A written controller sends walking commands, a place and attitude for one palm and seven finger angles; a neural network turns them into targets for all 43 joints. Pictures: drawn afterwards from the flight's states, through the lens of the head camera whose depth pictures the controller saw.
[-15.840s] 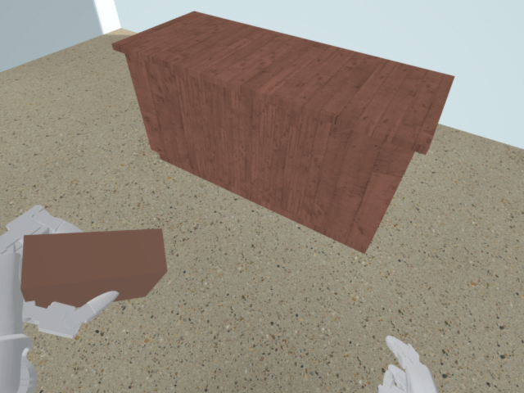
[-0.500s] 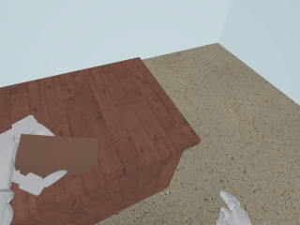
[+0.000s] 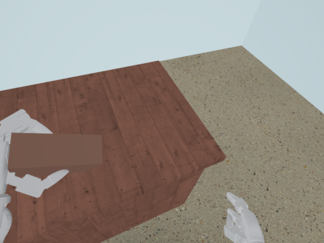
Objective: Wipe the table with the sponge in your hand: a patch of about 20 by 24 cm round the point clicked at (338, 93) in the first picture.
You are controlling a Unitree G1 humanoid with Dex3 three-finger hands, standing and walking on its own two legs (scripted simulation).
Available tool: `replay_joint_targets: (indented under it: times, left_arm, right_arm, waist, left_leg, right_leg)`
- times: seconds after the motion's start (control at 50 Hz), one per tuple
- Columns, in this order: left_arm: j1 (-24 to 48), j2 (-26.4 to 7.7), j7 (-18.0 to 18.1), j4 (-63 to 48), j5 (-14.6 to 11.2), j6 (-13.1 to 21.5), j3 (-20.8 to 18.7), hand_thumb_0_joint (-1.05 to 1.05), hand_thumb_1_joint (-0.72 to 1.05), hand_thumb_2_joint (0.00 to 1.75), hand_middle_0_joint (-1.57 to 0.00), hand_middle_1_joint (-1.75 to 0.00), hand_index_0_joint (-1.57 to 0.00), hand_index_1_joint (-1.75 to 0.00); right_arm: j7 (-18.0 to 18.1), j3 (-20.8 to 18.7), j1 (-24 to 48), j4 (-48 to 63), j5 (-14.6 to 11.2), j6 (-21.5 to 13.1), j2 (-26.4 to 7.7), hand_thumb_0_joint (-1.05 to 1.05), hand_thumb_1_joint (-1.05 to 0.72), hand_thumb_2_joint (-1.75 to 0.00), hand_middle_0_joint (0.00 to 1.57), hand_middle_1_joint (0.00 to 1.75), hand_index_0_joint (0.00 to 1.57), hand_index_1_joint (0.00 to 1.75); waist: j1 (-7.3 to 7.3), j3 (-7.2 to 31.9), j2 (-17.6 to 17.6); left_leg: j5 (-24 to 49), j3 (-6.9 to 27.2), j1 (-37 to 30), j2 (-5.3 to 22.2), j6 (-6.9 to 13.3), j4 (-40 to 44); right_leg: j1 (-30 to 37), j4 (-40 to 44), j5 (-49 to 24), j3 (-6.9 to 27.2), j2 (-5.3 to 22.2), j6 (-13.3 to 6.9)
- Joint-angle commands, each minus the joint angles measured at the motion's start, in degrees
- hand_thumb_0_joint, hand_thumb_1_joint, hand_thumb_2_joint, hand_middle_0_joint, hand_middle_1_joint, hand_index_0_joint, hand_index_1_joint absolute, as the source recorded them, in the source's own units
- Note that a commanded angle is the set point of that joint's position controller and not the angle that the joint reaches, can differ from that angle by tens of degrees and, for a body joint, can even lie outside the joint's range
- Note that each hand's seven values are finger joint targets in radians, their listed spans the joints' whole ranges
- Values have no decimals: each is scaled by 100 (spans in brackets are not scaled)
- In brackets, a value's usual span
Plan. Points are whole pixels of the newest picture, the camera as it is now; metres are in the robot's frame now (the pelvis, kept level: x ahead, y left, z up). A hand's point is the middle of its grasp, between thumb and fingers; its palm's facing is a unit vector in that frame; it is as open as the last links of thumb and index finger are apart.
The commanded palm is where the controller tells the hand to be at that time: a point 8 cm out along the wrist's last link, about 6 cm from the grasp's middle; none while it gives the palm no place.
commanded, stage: come to a stop and stand still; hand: left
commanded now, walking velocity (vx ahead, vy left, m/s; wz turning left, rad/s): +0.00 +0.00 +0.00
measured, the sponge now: (69, 155) +0.24 +0.21 +0.13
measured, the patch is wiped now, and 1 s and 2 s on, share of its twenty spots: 0.00 0.00 0.00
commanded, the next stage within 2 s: look again from close up in 0.34 s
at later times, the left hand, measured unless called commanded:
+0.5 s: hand (47, 160) +0.22 +0.23 +0.16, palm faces +0.34 -0.85 -0.40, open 9.5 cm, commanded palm +0.16 +0.26 +0.17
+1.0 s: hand (50, 161) +0.22 +0.22 +0.16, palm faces +0.34 -0.85 -0.40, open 9.5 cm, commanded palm +0.16 +0.26 +0.17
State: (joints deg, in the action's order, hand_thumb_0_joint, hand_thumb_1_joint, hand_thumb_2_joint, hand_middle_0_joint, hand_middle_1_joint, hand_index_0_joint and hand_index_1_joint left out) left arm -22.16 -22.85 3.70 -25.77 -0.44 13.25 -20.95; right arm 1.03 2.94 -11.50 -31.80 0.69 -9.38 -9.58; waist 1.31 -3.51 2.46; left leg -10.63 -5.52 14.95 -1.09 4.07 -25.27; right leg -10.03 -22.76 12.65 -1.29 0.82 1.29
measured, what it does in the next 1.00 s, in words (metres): stands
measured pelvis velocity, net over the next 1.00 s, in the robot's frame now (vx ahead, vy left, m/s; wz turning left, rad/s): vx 0.00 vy -0.02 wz -0.01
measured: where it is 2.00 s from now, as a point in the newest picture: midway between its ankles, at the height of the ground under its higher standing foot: outside the picture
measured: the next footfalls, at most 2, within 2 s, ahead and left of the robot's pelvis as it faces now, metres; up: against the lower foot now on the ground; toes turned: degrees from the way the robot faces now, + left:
none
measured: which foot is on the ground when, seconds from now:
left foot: down 0.00-1.00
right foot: down 0.00-1.00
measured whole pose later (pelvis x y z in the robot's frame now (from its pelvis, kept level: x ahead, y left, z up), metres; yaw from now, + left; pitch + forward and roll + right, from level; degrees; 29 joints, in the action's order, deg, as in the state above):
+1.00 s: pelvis +0.00 -0.02 +0.00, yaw +0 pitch +0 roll -1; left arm -24.1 -21.8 4.1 -23.6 -1.6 11.0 -19.6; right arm 2.6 1.7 -13.6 -33.5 -0.3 -7.5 -11.1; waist 1.2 -0.4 0.9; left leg -9.2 -5.3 13.6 0.3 2.3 -22.8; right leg -9.5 -21.5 11.8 -1.3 -0.7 -0.4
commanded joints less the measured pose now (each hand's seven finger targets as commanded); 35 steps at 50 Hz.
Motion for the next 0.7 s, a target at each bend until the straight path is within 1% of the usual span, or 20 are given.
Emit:
replay_joint_targets:
  times: [0.0,0.04,0.06,0.12,0.14,0.16,0.18,0.22,0.24,0.28,0.32,0.34,0.36,0.4,0.44,0.46,0.62,0.64,0.66,0.68]
  left_arm:
    - [232,-928,116,-1335,-156,320,-680,0,10,130,-120,-160,-120,-160]
    - [141,-941,121,-1232,-169,284,-718,0,10,130,-120,-160,-120,-160]
    - [113,-837,112,-1197,-197,269,-614,0,10,130,-120,-160,-120,-160]
    - [175,-841,124,-1105,-216,226,-583,0,10,130,-120,-160,-120,-160]
    - [192,-907,129,-1144,-207,229,-638,0,10,130,-120,-160,-120,-160]
    - [273,-788,121,-1172,-220,230,-497,0,10,130,-120,-160,-120,-160]
    - [297,-867,136,-1174,-208,226,-550,0,10,130,-120,-160,-120,-160]
    - [320,-859,147,-1188,-210,216,-530,0,10,130,-120,-160,-120,-160]
    - [362,-940,156,-1247,-194,223,-579,0,10,130,-120,-160,-120,-160]
    - [305,-906,165,-1223,-203,218,-551,0,10,130,-120,-160,-120,-160]
    - [329,-917,165,-1291,-202,221,-547,0,10,130,-120,-160,-120,-160]
    - [276,-1030,173,-1319,-197,231,-660,0,10,130,-120,-160,-120,-160]
    - [260,-911,167,-1279,-213,228,-572,0,10,130,-120,-160,-120,-160]
    - [176,-891,161,-1127,-224,198,-570,0,10,130,-120,-160,-120,-160]
    - [178,-937,151,-1122,-214,200,-612,0,10,130,-120,-160,-120,-160]
    - [206,-829,145,-1034,-226,187,-510,0,10,130,-120,-160,-120,-160]
    - [349,-819,140,-989,-182,144,-435,0,10,130,-120,-160,-120,-160]
    - [356,-910,147,-1060,-167,158,-523,0,10,130,-120,-160,-120,-160]
    - [382,-803,145,-1087,-169,157,-420,0,10,130,-120,-160,-120,-160]
    - [388,-854,154,-1112,-161,160,-463,0,10,130,-120,-160,-120,-160]
  right_arm:
    - [70,-412,230,834,-65,-206,-873,0,-90,-90,20,30,20,30]
    - [89,-420,246,804,-82,-172,-886,0,-90,-90,20,30,20,30]
    - [96,-421,252,839,-98,-152,-874,0,-90,-90,20,30,20,30]
    - [125,-432,287,838,-114,-109,-907,0,-90,-90,20,30,20,30]
    - [142,-428,326,816,-115,-110,-906,0,-90,-90,20,30,20,30]
    - [151,-420,340,841,-129,-112,-884,0,-90,-90,20,30,20,30]
    - [162,-421,346,839,-117,-114,-906,0,-90,-90,20,30,20,30]
    - [171,-433,345,836,-123,-109,-913,0,-90,-90,20,30,20,30]
    - [182,-426,383,812,-123,-113,-916,0,-90,-90,20,30,20,30]
    - [192,-423,370,831,-122,-115,-896,0,-90,-90,20,30,20,30]
    - [187,-433,360,834,-122,-116,-919,0,-90,-90,20,30,20,30]
    - [199,-434,373,803,-119,-126,-915,0,-90,-90,20,30,20,30]
    - [200,-425,356,818,-127,-127,-879,0,-90,-90,20,30,20,30]
    - [200,-427,340,815,-129,-120,-903,0,-90,-90,20,30,20,30]
    - [204,-432,356,786,-127,-121,-915,0,-90,-90,20,30,20,30]
    - [204,-423,340,794,-135,-119,-900,0,-90,-90,20,30,20,30]
    - [202,-420,362,791,-138,-122,-921,0,-90,-90,20,30,20,30]
    - [206,-429,388,762,-136,-127,-919,0,-90,-90,20,30,20,30]
    - [207,-422,376,786,-140,-133,-900,0,-90,-90,20,30,20,30]
    - [208,-423,376,783,-133,-142,-917,0,-90,-90,20,30,20,30]
  waist:
    - [-15,1282,-821]
    - [-27,1283,-789]
    - [-31,1245,-776]
    - [-36,1141,-574]
    - [-46,1112,-610]
    - [-56,1070,-635]
    - [-39,1080,-657]
    - [-39,1075,-555]
    - [-54,1035,-735]
    - [-36,1029,-640]
    - [-41,1024,-688]
    - [-42,1074,-747]
    - [-46,1073,-701]
    - [-43,994,-585]
    - [-54,959,-645]
    - [-61,894,-638]
    - [-52,783,-553]
    - [-52,817,-607]
    - [-59,840,-619]
    - [-47,864,-627]
  left_leg:
    - [1754,918,-1011,824,-534,327]
    - [1715,910,-973,785,-504,325]
    - [1632,890,-928,783,-478,307]
    - [974,887,-769,718,-393,350]
    - [942,881,-772,706,-341,362]
    - [812,888,-737,698,-342,388]
    - [713,884,-727,690,-319,382]
    - [565,897,-694,670,-296,384]
    - [558,921,-676,662,-291,449]
    - [382,917,-632,665,-267,435]
    - [368,925,-638,662,-264,424]
    - [447,929,-673,667,-252,450]
    - [441,923,-663,680,-265,458]
    - [341,920,-636,676,-266,461]
    - [275,927,-647,685,-254,517]
    - [245,942,-600,694,-275,552]
    - [-278,973,-553,709,-246,664]
    - [-252,962,-591,709,-230,681]
    - [-217,963,-595,714,-250,686]
    - [-158,970,-623,727,-251,685]
  right_leg:
    - [32,141,-1147,185,233,-337]
    - [57,196,-1270,237,242,-337]
    - [80,235,-1295,251,272,-335]
    - [54,363,-1207,385,331,-360]
    - [8,390,-1256,409,316,-344]
    - [13,400,-1186,408,338,-355]
    - [10,422,-1176,449,344,-358]
    - [6,445,-1102,469,355,-369]
    - [-17,427,-1051,453,340,-361]
    - [9,479,-968,468,349,-364]
    - [-23,484,-953,497,359,-385]
    - [-1,461,-1002,465,345,-365]
    - [22,448,-962,439,351,-367]
    - [-60,514,-905,480,350,-365]
    - [-131,538,-850,488,329,-361]
    - [-134,526,-786,463,327,-361]
    - [-283,653,-362,512,305,-351]
    - [-285,644,-395,519,294,-347]
    - [-239,593,-409,482,298,-356]
    - [-236,577,-455,479,289,-354]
